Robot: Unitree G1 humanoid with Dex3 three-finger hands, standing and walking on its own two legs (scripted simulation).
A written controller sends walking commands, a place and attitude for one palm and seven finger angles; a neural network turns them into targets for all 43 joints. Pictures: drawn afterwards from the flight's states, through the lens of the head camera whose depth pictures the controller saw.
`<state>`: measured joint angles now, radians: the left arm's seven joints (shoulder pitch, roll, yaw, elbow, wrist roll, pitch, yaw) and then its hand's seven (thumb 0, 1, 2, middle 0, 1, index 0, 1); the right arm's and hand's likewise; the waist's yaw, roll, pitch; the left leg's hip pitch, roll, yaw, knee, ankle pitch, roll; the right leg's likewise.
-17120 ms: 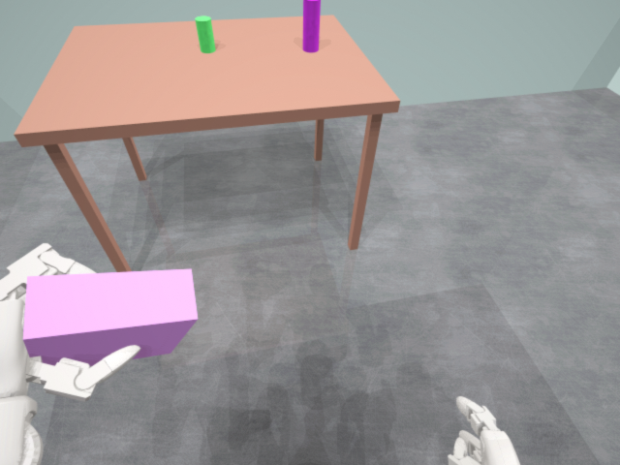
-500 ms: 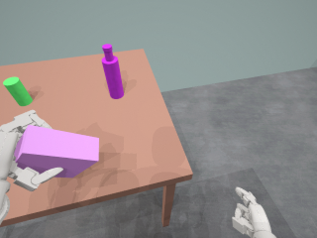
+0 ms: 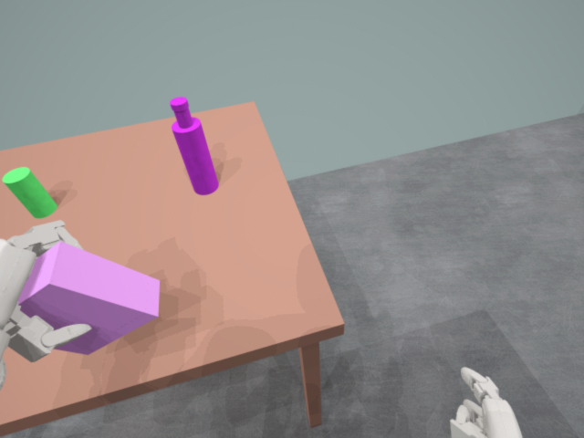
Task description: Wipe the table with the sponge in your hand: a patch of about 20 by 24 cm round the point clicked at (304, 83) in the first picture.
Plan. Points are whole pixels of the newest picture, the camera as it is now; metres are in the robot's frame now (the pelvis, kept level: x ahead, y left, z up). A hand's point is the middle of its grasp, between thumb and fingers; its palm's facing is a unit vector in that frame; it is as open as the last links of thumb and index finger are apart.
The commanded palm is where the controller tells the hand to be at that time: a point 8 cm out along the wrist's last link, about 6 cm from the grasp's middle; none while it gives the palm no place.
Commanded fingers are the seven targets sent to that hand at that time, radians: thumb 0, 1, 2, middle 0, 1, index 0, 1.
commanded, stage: turn the palm down, sponge in hand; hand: left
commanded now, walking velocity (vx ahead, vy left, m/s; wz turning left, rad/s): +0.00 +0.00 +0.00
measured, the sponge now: (93, 309) +0.23 +0.28 +0.11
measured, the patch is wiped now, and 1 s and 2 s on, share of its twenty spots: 0.00 0.00 0.00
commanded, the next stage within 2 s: move the sponge above the wiping area in 1.28 s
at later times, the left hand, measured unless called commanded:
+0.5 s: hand (46, 298) +0.22 +0.32 +0.14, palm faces +0.08 -0.24 -0.97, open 9.5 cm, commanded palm +0.19 +0.32 +0.20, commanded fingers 0.00 0.10 1.30 -1.20 -1.60 -1.20 -1.60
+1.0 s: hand (44, 295) +0.22 +0.32 +0.14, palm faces +0.02 -0.05 -1.00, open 9.5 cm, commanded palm +0.19 +0.31 +0.20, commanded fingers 0.00 0.10 1.30 -1.20 -1.60 -1.20 -1.60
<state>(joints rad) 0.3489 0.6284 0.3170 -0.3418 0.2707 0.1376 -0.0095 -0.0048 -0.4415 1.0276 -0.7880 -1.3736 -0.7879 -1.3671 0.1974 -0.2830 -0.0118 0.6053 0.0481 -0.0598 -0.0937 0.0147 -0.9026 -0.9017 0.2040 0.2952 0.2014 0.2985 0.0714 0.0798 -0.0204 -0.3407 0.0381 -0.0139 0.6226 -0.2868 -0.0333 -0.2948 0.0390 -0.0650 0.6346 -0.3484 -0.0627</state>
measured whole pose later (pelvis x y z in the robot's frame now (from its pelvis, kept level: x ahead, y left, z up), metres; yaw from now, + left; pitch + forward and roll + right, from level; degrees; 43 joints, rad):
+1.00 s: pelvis +0.00 +0.03 +0.02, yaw +0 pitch -2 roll +0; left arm 0.17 0.58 0.00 -0.28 0.85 0.34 -0.07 0.00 -0.44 1.03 -0.79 -1.37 -0.79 -1.37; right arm -0.02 -0.26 0.05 0.64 0.05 0.05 -0.06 0.01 -0.90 -0.90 0.20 0.30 0.20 0.30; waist 0.13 0.12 0.02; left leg -0.21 0.00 0.00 0.44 -0.20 0.01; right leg -0.15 0.00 -0.05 0.44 -0.25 -0.02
